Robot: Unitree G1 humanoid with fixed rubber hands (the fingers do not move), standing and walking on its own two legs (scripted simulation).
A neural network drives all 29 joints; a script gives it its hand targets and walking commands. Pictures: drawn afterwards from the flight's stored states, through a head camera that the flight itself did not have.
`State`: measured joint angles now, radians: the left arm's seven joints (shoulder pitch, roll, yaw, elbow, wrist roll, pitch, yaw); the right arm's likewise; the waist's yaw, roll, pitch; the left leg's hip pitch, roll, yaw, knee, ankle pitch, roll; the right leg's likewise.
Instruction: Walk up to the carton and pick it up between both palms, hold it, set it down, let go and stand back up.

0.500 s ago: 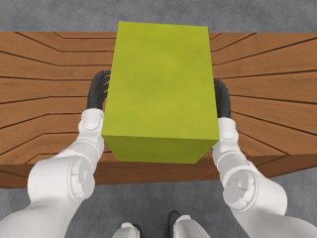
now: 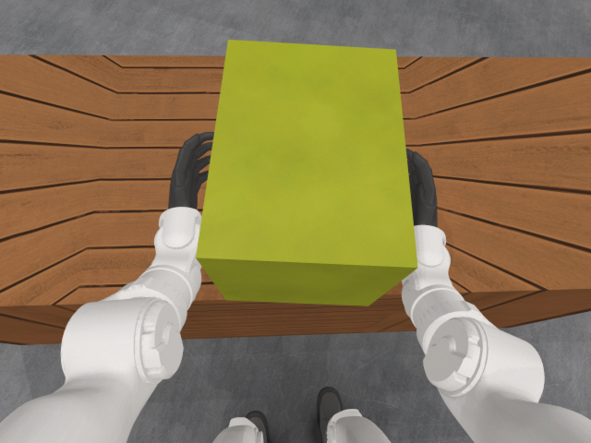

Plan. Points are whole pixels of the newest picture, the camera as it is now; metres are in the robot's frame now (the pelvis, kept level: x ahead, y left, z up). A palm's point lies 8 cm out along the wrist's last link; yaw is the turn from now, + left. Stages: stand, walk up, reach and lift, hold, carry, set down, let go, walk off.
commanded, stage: reach and lift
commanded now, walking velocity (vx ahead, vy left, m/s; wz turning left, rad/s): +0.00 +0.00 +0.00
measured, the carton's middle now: (304, 184) +0.47 -0.03 -0.04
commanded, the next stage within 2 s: none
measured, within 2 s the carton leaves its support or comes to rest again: leaves its support in 1.08 s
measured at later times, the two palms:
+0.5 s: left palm (186, 199) +0.44 +0.13 -0.01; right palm (421, 212) +0.41 -0.19 -0.02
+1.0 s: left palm (190, 214) +0.41 +0.13 -0.01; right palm (427, 221) +0.39 -0.19 -0.01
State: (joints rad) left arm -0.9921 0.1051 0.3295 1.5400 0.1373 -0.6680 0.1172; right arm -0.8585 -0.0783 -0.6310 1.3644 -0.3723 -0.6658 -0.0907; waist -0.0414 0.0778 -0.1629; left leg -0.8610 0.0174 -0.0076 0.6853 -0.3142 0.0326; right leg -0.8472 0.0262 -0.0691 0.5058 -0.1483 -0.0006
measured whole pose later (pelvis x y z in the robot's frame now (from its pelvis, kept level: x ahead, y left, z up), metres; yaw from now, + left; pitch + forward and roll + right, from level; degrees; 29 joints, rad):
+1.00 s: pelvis -0.01 -0.01 +0.00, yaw +0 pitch +30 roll -3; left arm -0.89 0.09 0.09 1.49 -0.10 -0.65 0.13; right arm -0.76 -0.10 -0.30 1.31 -0.13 -0.59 -0.13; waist -0.03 0.06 -0.27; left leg -0.90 0.03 -0.01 0.68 -0.30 0.02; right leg -0.90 0.03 -0.08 0.52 -0.14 -0.02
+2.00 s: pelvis -0.01 +0.00 +0.03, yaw +1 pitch -1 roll -1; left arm -0.63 0.00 0.23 0.75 0.07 0.14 0.13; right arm -0.63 -0.11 -0.10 0.82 0.08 0.09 -0.11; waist -0.04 0.01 -0.07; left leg -0.15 -0.01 0.01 0.41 -0.24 0.03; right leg -0.17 0.02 -0.02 0.30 -0.11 0.00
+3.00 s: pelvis -0.02 -0.01 +0.03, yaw +2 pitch -7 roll -1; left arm -0.59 -0.04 0.32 0.27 0.22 0.55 0.03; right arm -0.65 -0.08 -0.10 0.58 0.12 0.34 -0.12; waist -0.06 -0.04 0.00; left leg -0.04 -0.02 -0.02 0.38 -0.22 0.03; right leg -0.06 0.01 -0.04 0.28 -0.10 -0.01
